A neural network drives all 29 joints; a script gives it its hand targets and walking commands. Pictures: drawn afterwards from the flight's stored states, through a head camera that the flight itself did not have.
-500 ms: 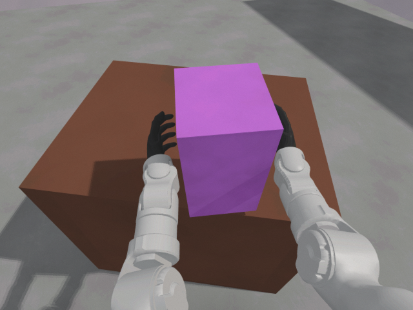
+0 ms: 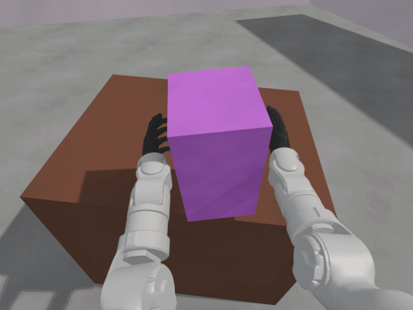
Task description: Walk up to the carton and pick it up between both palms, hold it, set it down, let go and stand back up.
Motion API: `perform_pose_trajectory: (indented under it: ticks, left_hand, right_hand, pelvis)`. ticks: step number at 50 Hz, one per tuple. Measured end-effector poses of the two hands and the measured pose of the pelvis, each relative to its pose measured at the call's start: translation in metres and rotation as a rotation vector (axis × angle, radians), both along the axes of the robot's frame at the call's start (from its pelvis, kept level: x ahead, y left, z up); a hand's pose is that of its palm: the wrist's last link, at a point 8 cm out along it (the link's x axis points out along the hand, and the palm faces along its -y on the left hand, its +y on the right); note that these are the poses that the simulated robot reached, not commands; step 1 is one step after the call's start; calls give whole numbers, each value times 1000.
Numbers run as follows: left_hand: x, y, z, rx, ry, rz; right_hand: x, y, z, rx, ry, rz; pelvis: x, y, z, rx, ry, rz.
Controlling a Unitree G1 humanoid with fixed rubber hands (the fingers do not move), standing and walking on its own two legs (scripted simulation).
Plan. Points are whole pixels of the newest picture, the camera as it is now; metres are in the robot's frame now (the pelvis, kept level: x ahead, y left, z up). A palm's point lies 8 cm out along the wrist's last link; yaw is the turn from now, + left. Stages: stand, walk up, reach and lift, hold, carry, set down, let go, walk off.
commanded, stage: reach and lift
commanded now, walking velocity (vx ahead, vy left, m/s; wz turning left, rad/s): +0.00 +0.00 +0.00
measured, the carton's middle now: (215, 151) +0.42 +0.04 +0.10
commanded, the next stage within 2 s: hold in 1.86 s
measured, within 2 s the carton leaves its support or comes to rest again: neither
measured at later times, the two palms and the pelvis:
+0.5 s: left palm (146, 130) +0.36 +0.16 +0.19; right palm (286, 135) +0.38 -0.09 +0.19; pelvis -0.01 +0.02 +0.00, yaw +1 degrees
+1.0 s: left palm (145, 106) +0.37 +0.16 +0.23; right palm (296, 122) +0.37 -0.09 +0.23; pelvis -0.02 +0.03 +0.00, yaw +2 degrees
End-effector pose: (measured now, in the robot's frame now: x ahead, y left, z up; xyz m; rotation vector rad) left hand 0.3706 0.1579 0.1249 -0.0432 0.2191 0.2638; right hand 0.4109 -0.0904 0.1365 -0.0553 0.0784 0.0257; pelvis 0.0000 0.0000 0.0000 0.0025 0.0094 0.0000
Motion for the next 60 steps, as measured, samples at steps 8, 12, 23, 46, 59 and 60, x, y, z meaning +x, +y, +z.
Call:
perform_pose_trajectory:
  ticks: [8,12,23,46,59,60]
  left_hand:
    - [2,6,34,21,-46,-21]
    - [0,6,53,45,-48,-38]
    - [-7,5,65,81,7,-78]
    - [-3,4,104,103,-14,-152]
    - [7,-1,121,118,-8,-198]
    - [7,-1,122,117,-6,-198]
  right_hand:
    - [-3,5,36,15,-42,-21]
    - [-9,5,51,31,-44,-38]
    - [-26,2,54,53,1,-79]
    - [-40,0,94,89,-23,-149]
    - [-42,-5,106,116,4,-198]
    - [-41,-5,107,115,6,-197]
  pelvis:
    - [4,8,0,-11,-57,14]
    - [3,11,0,-14,-105,18]
    - [-8,19,-1,-13,-169,16]
    - [-16,24,-1,-12,-183,27]
    - [-13,34,-2,-24,-164,2]
    - [-13,35,-2,-24,-161,-1]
